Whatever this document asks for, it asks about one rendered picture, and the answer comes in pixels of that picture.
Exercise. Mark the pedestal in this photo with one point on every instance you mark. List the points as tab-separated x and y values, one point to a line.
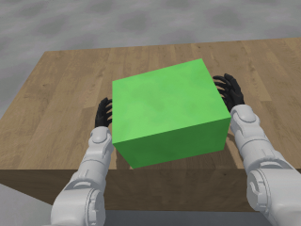
45	131

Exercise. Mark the robot right forearm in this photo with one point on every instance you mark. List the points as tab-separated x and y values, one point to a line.
252	143

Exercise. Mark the carton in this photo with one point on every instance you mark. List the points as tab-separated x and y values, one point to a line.
168	114

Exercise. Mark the robot left upper arm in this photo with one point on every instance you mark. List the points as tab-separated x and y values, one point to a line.
79	207

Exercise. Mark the right robot hand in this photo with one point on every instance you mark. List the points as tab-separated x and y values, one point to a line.
231	91

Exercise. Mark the left robot hand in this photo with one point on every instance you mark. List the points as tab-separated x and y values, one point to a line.
102	116

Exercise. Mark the robot right upper arm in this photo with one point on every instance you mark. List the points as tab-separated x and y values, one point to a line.
276	193

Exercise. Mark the robot left forearm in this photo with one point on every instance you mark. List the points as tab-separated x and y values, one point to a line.
95	164

